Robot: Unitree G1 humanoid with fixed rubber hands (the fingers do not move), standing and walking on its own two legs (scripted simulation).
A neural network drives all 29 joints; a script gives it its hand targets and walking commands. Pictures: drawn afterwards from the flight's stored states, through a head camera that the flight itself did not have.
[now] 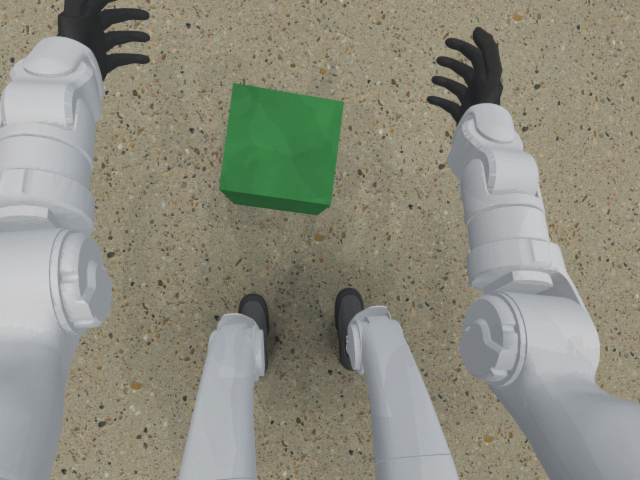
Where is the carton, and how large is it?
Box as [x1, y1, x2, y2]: [219, 83, 343, 214]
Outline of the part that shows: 233,83 219,189 234,203 318,214 330,204 343,102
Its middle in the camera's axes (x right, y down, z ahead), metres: -0.08 -0.18 +0.84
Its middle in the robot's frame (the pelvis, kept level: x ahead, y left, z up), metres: +0.54 +0.01 -0.53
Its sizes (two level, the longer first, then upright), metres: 0.210 0.200 0.250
